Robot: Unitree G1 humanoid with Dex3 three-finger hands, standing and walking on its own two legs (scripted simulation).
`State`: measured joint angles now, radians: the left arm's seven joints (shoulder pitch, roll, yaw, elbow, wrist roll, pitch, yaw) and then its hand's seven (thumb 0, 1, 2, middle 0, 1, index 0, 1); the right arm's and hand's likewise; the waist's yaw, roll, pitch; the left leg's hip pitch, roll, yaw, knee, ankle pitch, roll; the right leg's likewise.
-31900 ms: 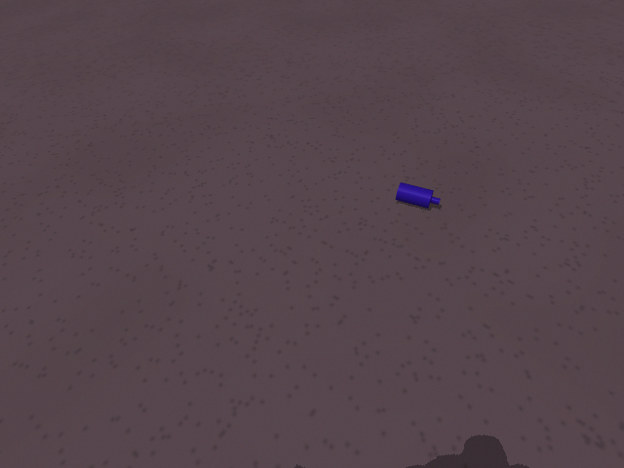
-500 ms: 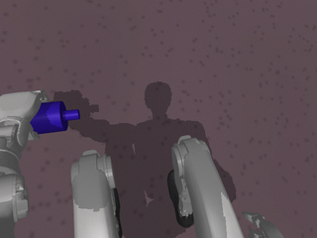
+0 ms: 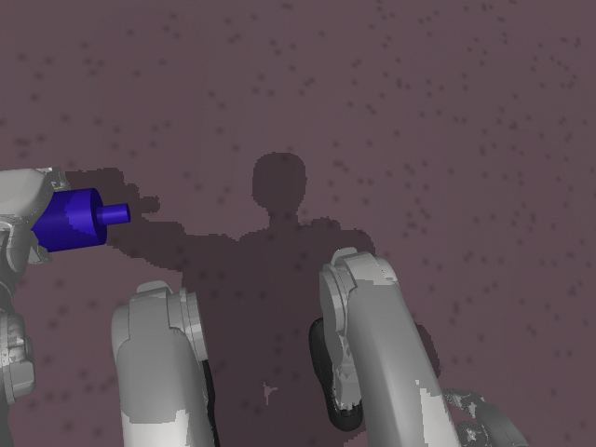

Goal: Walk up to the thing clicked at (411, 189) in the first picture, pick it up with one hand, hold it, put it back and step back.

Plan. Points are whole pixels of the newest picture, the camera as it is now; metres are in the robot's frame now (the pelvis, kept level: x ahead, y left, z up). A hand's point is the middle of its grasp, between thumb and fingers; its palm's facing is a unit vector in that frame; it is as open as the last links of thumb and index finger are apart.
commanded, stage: lower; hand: left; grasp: from above
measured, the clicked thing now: (56, 221) +0.43 +0.30 -0.21
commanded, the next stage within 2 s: rest in 0.12 s
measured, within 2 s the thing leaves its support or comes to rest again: rests again in 1.72 s
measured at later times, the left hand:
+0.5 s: hand (57, 225) +0.43 +0.31 -0.24, palm faces -0.49 -0.07 -0.87, open 11.0 cm
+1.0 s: hand (66, 228) +0.43 +0.31 -0.27, palm faces -0.48 -0.09 -0.87, open 11.0 cm
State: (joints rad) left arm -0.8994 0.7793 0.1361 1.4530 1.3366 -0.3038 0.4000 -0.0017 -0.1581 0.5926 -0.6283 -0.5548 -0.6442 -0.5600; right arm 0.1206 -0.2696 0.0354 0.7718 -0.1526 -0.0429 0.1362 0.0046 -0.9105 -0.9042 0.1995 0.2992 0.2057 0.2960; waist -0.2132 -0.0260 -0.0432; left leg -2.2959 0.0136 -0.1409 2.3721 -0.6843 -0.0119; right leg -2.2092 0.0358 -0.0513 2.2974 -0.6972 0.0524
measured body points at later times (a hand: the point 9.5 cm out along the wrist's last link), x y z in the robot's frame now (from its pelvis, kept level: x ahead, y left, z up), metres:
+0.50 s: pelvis +0.00 +0.00 -0.04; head +0.26 +0.08 +0.32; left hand +0.45 +0.31 -0.19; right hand +0.06 -0.28 -0.14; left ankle +0.08 +0.13 -0.31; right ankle +0.10 -0.13 -0.31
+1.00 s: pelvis +0.01 +0.00 -0.05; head +0.27 +0.09 +0.31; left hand +0.45 +0.31 -0.22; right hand +0.07 -0.28 -0.13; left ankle +0.08 +0.13 -0.31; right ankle +0.10 -0.13 -0.31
